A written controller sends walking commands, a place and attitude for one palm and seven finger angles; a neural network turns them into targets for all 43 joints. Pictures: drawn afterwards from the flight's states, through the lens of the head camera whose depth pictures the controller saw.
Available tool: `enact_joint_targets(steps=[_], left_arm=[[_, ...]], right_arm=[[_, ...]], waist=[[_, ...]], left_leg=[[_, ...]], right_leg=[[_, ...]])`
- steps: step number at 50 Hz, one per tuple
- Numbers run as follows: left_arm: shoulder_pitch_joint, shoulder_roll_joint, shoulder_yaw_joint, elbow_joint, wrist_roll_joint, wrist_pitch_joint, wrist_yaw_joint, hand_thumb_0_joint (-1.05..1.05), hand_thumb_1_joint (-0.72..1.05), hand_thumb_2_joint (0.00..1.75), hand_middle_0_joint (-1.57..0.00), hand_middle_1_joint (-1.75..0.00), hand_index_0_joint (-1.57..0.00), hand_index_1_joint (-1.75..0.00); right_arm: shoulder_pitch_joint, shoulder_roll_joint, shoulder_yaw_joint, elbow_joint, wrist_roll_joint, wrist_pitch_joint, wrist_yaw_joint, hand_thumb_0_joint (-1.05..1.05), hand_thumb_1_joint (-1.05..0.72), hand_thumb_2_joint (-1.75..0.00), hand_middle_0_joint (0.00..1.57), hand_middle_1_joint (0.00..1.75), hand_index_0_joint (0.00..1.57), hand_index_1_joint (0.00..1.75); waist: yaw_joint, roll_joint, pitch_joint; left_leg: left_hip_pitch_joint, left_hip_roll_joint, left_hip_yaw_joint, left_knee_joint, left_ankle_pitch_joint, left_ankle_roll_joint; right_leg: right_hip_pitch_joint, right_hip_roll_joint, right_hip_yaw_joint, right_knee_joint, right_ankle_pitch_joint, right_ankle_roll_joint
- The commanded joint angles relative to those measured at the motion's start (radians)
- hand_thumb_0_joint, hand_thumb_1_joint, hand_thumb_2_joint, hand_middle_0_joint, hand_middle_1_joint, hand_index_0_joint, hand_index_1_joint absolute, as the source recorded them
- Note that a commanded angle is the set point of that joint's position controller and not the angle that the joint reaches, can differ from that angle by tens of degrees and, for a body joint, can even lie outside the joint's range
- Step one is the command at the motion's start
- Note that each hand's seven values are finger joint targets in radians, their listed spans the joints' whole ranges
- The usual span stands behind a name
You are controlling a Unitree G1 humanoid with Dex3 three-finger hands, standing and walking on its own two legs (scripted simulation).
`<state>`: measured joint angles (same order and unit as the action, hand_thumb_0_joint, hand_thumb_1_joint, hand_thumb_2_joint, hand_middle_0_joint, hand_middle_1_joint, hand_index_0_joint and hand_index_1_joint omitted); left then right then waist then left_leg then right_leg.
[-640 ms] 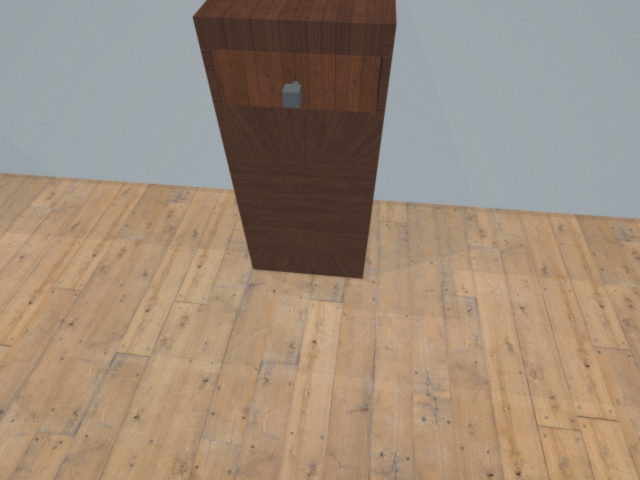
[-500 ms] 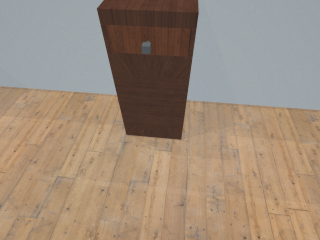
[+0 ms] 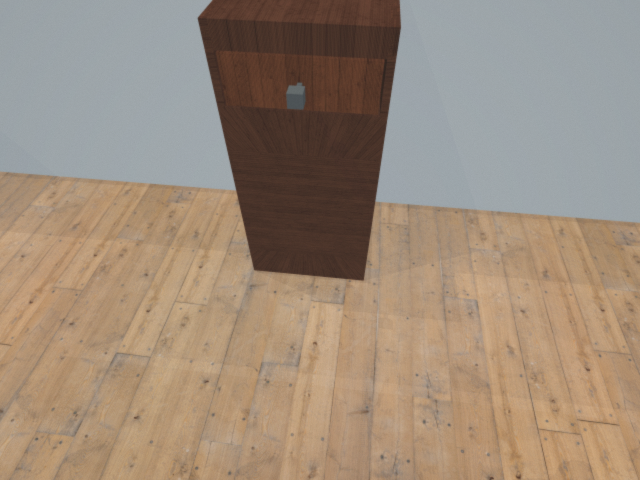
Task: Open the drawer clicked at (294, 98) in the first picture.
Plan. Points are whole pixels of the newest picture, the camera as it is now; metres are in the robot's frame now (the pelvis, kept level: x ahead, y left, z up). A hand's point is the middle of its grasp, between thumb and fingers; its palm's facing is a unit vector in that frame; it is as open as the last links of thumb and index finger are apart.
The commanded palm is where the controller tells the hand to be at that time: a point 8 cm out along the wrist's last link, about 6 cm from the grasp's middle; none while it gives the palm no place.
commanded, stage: look at it before walking up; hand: left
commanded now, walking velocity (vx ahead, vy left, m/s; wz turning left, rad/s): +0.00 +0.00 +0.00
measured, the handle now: (297, 93) +0.91 +0.10 +0.01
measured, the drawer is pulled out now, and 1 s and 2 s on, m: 0.00 0.00 0.00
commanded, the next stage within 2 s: take the last steps up to it in 0.20 s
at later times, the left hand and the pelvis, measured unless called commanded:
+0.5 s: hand out of the picture +0.05 +0.22 -0.17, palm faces -0.02 -0.96 -0.28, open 7.4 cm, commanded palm none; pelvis +0.01 +0.00 +0.00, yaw -1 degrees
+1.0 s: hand (233, 469) +0.17 +0.15 -0.19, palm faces +0.02 -0.97 -0.25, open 7.3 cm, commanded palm none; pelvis +0.13 -0.05 -0.02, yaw -1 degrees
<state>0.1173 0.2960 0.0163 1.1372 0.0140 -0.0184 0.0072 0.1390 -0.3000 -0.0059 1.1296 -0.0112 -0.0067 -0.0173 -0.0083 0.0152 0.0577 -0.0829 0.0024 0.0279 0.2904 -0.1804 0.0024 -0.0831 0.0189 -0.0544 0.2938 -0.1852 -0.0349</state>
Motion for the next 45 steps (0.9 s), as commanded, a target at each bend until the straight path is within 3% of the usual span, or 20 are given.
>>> enact_joint_targets(steps=[1,16,18,19,22,26,28,30,32,33,34,35,36,38,39,41,42,43,44,45], left_arm=[[-0.021,0.197,0.037,-0.049,-0.005,-0.023,0.012,0.0,0.9,0.9,-0.2,-0.3,-0.2,-0.3],[-0.024,0.206,0.036,-0.049,-0.006,-0.024,0.011,0.0,0.9,0.9,-0.2,-0.3,-0.2,-0.3],[0.024,0.106,0.013,-0.024,-0.008,-0.01,0.015,0.0,0.9,0.9,-0.2,-0.3,-0.2,-0.3],[0.043,0.077,0.006,-0.017,-0.007,0.001,0.014,0.0,0.9,0.9,-0.2,-0.3,-0.2,-0.3],[0.073,0.089,0.017,-0.012,0.001,0.015,0.002,0.0,0.9,0.9,-0.2,-0.3,-0.2,-0.3],[0.12,0.08,0.03,-0.014,0.001,0.012,-0.007,0.0,0.9,0.9,-0.2,-0.3,-0.2,-0.3],[0.151,0.065,0.035,-0.014,0.0,0.007,-0.007,0.0,0.9,0.9,-0.2,-0.3,-0.2,-0.3],[0.172,0.041,0.04,-0.01,-0.001,-0.001,-0.006,0.0,0.9,0.9,-0.2,-0.3,-0.2,-0.3],[0.175,0.006,0.04,-0.017,-0.002,-0.005,-0.006,0.0,0.9,0.9,-0.2,-0.3,-0.2,-0.3],[0.149,-0.017,0.036,-0.034,-0.002,-0.008,-0.007,0.0,0.9,0.9,-0.2,-0.3,-0.2,-0.3],[0.081,-0.037,0.03,-0.063,-0.001,-0.014,-0.006,0.0,0.9,0.9,-0.2,-0.3,-0.2,-0.3],[0.012,-0.04,0.031,-0.095,0.0,-0.017,-0.005,0.0,0.9,0.9,-0.2,-0.3,-0.2,-0.3],[-0.018,-0.041,0.037,-0.11,-0.001,-0.018,-0.006,0.0,0.9,0.9,-0.2,-0.3,-0.2,-0.3],[-0.034,-0.068,0.038,-0.128,0.0,-0.021,-0.016,0.0,0.9,0.9,-0.2,-0.3,-0.2,-0.3],[-0.011,-0.084,0.041,-0.129,-0.002,-0.017,-0.023,0.0,0.9,0.9,-0.2,-0.3,-0.2,-0.3],[0.1,-0.092,0.049,-0.097,-0.001,-0.011,-0.036,0.0,0.9,0.9,-0.2,-0.3,-0.2,-0.3],[0.208,-0.086,0.059,-0.062,-0.001,-0.009,-0.037,0.0,0.9,0.9,-0.2,-0.3,-0.2,-0.3],[0.35,-0.036,0.074,-0.019,-0.002,-0.015,-0.029,0.0,0.9,0.9,-0.2,-0.3,-0.2,-0.3],[0.469,0.054,0.095,0.017,0.004,-0.022,-0.014,0.0,0.9,0.9,-0.2,-0.3,-0.2,-0.3],[0.463,0.077,0.095,0.017,-0.008,-0.018,-0.002,0.0,0.9,0.9,-0.2,-0.3,-0.2,-0.3]], right_arm=[[-0.012,-0.18,-0.033,-0.047,-0.002,-0.017,-0.011,0.0,-0.9,-0.9,0.2,0.3,0.2,0.3],[-0.022,-0.191,-0.035,-0.047,-0.001,-0.017,-0.009,0.0,-0.9,-0.9,0.2,0.3,0.2,0.3],[0.021,-0.088,-0.011,-0.023,-0.007,-0.005,-0.007,0.0,-0.9,-0.9,0.2,0.3,0.2,0.3],[0.051,-0.055,-0.004,-0.011,-0.012,0.003,-0.004,0.0,-0.9,-0.9,0.2,0.3,0.2,0.3],[0.081,-0.054,-0.01,-0.005,-0.022,0.011,0.001,0.0,-0.9,-0.9,0.2,0.3,0.2,0.3],[0.097,-0.031,-0.015,-0.012,-0.022,0.003,0.001,0.0,-0.9,-0.9,0.2,0.3,0.2,0.3],[0.124,-0.015,-0.018,-0.012,-0.019,-0.007,-0.002,0.0,-0.9,-0.9,0.2,0.3,0.2,0.3],[0.163,0.001,-0.019,0.0,-0.016,-0.019,-0.008,0.0,-0.9,-0.9,0.2,0.3,0.2,0.3],[0.241,-0.01,-0.031,0.024,-0.016,-0.029,-0.017,0.0,-0.9,-0.9,0.2,0.3,0.2,0.3],[0.312,-0.034,-0.043,0.044,-0.019,-0.031,-0.024,0.0,-0.9,-0.9,0.2,0.3,0.2,0.3],[0.41,-0.037,-0.05,0.072,-0.027,-0.034,-0.032,0.0,-0.9,-0.9,0.2,0.3,0.2,0.3],[0.49,-0.032,-0.05,0.095,-0.033,-0.032,-0.036,0.0,-0.9,-0.9,0.2,0.3,0.2,0.3],[0.515,-0.016,-0.045,0.099,-0.034,-0.033,-0.039,0.0,-0.9,-0.9,0.2,0.3,0.2,0.3],[0.477,0.004,-0.044,0.083,-0.033,-0.04,-0.04,0.0,-0.9,-0.9,0.2,0.3,0.2,0.3],[0.424,-0.004,-0.046,0.068,-0.034,-0.041,-0.039,0.0,-0.9,-0.9,0.2,0.3,0.2,0.3],[0.337,0.002,-0.042,0.044,-0.03,-0.044,-0.036,0.0,-0.9,-0.9,0.2,0.3,0.2,0.3],[0.311,-0.001,-0.045,0.035,-0.024,-0.043,-0.035,0.0,-0.9,-0.9,0.2,0.3,0.2,0.3],[0.296,0.009,-0.047,0.023,-0.011,-0.044,-0.028,0.0,-0.9,-0.9,0.2,0.3,0.2,0.3],[0.268,0.074,-0.038,-0.009,0.005,-0.047,-0.018,0.0,-0.9,-0.9,0.2,0.3,0.2,0.3],[0.214,0.081,-0.043,-0.036,0.005,-0.037,-0.015,0.0,-0.9,-0.9,0.2,0.3,0.2,0.3]], waist=[[0.001,-0.02,-0.078],[0.0,-0.017,-0.083],[-0.003,-0.011,-0.088],[-0.005,-0.004,-0.064],[-0.001,-0.041,0.025],[0.004,-0.065,0.103],[0.005,-0.044,0.1],[-0.005,-0.011,0.068],[-0.028,0.086,0.027],[-0.052,0.161,0.016],[-0.092,0.212,0.036],[-0.12,0.208,0.058],[-0.124,0.162,0.071],[-0.097,0.114,0.106],[-0.067,0.141,0.096],[0.006,0.132,0.057],[0.057,0.085,0.015],[0.119,-0.046,-0.054],[0.165,-0.285,-0.072],[0.153,-0.332,-0.027]], left_leg=[[0.015,0.13,-0.108,-0.026,0.184,0.02],[0.025,0.13,-0.11,-0.027,0.19,0.019],[0.027,0.125,-0.092,-0.016,0.101,0.006],[0.01,0.119,-0.081,-0.012,0.011,0.003],[-0.077,0.101,-0.069,0.01,-0.222,0.011],[-0.154,0.087,-0.037,0.08,-0.24,0.016],[-0.159,0.089,-0.034,0.115,-0.191,0.023],[-0.123,0.109,-0.037,0.137,-0.075,0.03],[-0.004,0.181,-0.124,0.113,0.073,0.068],[0.111,0.255,-0.225,0.085,0.205,0.115],[0.248,0.341,-0.324,0.052,0.424,0.174],[0.314,0.389,-0.356,0.058,0.605,0.208],[0.3,0.405,-0.337,0.069,0.645,0.216],[0.189,0.379,-0.271,0.05,0.51,0.186],[0.113,0.353,-0.224,0.03,0.382,0.162],[-0.061,0.271,-0.104,0.067,0.249,0.111],[-0.163,0.223,-0.049,0.164,0.211,0.09],[-0.277,0.145,0.024,0.333,0.154,0.056],[-0.462,0.031,0.125,0.604,-0.164,0.012],[-0.515,0.031,0.06,0.862,-0.44,0.018]], right_leg=[[0.004,-0.151,0.125,-0.043,0.202,-0.015],[0.006,-0.155,0.125,-0.05,0.209,-0.014],[-0.011,-0.143,0.123,-0.05,0.08,-0.002],[-0.032,-0.134,0.12,-0.042,-0.044,-0.001],[-0.103,-0.124,0.153,-0.044,-0.287,-0.024],[-0.135,-0.13,0.189,-0.028,-0.344,-0.058],[-0.123,-0.127,0.191,0.008,-0.292,-0.073],[-0.109,-0.113,0.158,0.096,-0.142,-0.077],[-0.182,-0.063,0.07,0.271,-0.014,-0.059],[-0.302,-0.022,0.012,0.406,-0.022,-0.04],[-0.482,0.0,-0.034,0.534,-0.241,-0.021],[-0.597,-0.02,-0.007,0.632,-0.379,-0.017],[-0.625,-0.052,0.025,0.676,-0.387,-0.021],[-0.565,-0.083,0.024,0.613,-0.355,-0.023],[-0.487,-0.086,0.012,0.549,-0.321,-0.024],[-0.217,-0.038,-0.066,0.367,-0.172,-0.022],[-0.023,0.002,-0.098,0.288,-0.064,-0.026],[0.179,-0.033,-0.021,0.221,-0.08,-0.054],[0.26,-0.281,0.352,0.044,-0.263,-0.146],[0.15,-0.421,0.583,-0.119,-0.384,-0.213]])
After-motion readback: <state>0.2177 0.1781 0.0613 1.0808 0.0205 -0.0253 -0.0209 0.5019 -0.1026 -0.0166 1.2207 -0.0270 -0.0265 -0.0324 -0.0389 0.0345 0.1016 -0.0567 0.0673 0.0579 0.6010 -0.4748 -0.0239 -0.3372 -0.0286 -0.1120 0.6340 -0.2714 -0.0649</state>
